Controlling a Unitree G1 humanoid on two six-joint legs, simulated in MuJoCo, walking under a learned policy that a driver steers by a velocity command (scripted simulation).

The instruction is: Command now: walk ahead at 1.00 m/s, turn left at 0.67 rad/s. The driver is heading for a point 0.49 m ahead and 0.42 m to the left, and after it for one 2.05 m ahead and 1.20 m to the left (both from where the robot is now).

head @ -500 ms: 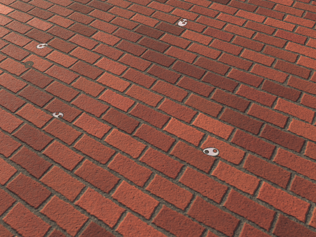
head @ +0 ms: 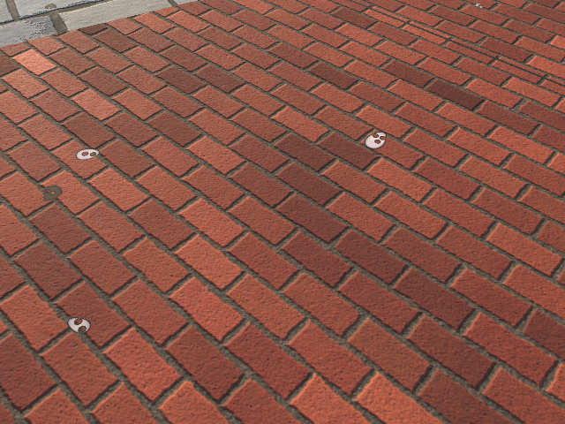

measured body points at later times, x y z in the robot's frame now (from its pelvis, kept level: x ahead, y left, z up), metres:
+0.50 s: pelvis +0.47 +0.07 +0.00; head +0.51 +0.09 +0.44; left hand +0.63 +0.37 -0.06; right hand +0.56 -0.22 -0.12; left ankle +0.38 +0.06 -0.74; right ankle +0.71 -0.06 -0.67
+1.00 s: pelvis +0.70 +0.14 -0.01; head +0.70 +0.18 +0.44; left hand +0.52 +0.37 -0.14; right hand +1.04 +0.16 -0.06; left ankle +0.67 +0.26 -0.73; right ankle +0.82 +0.06 -0.74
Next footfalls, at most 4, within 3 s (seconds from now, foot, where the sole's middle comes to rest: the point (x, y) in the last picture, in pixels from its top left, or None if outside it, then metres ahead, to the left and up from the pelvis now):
0.24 left None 0.42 0.07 -0.78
0.62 right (271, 302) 0.85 0.08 -0.78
1.02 left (187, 354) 0.69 0.29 -0.78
1.40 right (267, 326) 0.78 0.09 -0.78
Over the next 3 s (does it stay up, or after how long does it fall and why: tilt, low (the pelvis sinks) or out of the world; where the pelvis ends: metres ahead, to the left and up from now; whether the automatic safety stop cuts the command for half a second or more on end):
stays up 1.39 0.85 0.00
